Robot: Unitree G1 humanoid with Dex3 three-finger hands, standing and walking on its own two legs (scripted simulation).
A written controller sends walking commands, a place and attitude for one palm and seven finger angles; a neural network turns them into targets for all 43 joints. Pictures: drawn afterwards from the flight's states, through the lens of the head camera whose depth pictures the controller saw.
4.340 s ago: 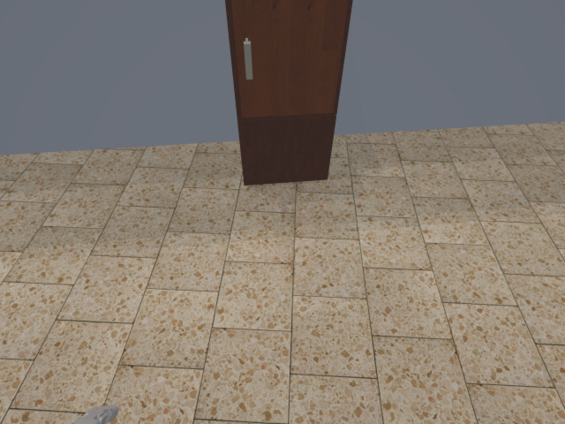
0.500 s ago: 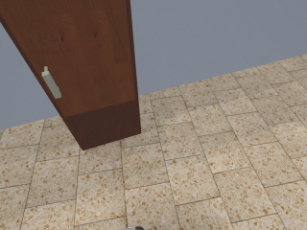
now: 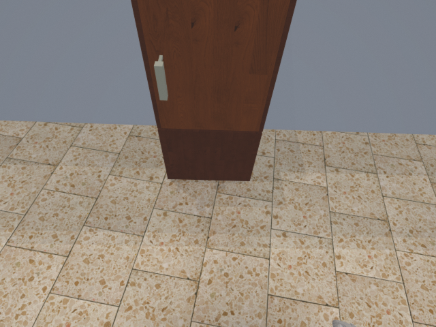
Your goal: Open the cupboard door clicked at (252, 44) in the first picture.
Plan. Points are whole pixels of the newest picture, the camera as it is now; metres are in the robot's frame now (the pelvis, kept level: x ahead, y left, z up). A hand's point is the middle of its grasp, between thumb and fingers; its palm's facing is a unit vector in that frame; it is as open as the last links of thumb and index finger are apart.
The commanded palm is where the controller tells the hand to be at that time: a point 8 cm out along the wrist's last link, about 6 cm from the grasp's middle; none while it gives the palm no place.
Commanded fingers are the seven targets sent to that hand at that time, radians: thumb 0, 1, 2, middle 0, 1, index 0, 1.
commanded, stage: take the last steps up to it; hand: left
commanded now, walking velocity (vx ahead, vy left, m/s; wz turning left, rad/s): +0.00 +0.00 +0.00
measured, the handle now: (162, 77) +0.81 +0.25 -0.07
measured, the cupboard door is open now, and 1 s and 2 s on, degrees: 0 0 0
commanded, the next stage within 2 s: come to a stop and stand still in 1.00 s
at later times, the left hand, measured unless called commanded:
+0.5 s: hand out of the picture +0.07 +0.17 -0.15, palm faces +0.13 -0.97 -0.21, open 7.4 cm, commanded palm none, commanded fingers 0.00 0.90 0.90 -0.20 -0.30 -0.20 -0.30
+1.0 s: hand (106, 284) +0.20 +0.26 -0.17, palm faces +0.11 -0.98 -0.17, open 7.4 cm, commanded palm none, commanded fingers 0.00 0.90 0.90 -0.20 -0.30 -0.20 -0.30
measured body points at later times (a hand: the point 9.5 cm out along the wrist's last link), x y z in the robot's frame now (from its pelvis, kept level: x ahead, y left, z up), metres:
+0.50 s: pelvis +0.06 -0.01 +0.01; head +0.06 -0.03 +0.46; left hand +0.07 +0.22 -0.13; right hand +0.06 -0.25 -0.15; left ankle +0.02 +0.11 -0.66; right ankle +0.04 -0.11 -0.72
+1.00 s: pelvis +0.22 +0.08 +0.02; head +0.24 +0.10 +0.46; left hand +0.20 +0.31 -0.15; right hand +0.29 -0.15 -0.13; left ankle +0.23 +0.16 -0.72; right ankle +0.19 -0.05 -0.64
